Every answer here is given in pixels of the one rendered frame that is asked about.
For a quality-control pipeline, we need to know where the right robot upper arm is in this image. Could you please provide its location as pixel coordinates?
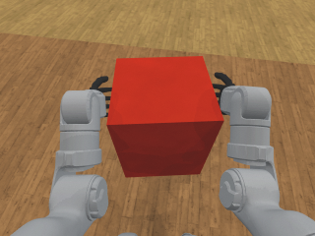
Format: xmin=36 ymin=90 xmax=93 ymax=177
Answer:
xmin=219 ymin=168 xmax=315 ymax=236

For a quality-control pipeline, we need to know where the right robot forearm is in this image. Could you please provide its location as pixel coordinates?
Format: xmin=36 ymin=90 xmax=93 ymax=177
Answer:
xmin=220 ymin=86 xmax=280 ymax=201

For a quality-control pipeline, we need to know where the left robot upper arm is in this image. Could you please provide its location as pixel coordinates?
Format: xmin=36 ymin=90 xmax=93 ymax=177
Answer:
xmin=10 ymin=174 xmax=108 ymax=236

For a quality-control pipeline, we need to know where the carton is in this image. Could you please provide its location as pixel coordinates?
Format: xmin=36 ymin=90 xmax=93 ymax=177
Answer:
xmin=106 ymin=56 xmax=224 ymax=178

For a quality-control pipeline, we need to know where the right robot hand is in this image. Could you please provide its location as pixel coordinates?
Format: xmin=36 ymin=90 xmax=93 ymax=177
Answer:
xmin=212 ymin=72 xmax=235 ymax=115

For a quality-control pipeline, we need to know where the left robot forearm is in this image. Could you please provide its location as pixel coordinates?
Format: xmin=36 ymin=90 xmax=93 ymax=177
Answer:
xmin=48 ymin=89 xmax=106 ymax=210

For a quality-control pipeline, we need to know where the left robot hand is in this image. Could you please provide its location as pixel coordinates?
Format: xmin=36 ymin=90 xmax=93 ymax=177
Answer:
xmin=90 ymin=76 xmax=112 ymax=117

